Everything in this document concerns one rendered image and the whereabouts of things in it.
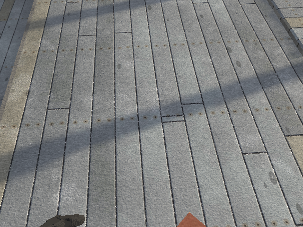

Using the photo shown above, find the robot left hand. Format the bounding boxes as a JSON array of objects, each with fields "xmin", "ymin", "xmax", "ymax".
[{"xmin": 40, "ymin": 214, "xmax": 85, "ymax": 227}]

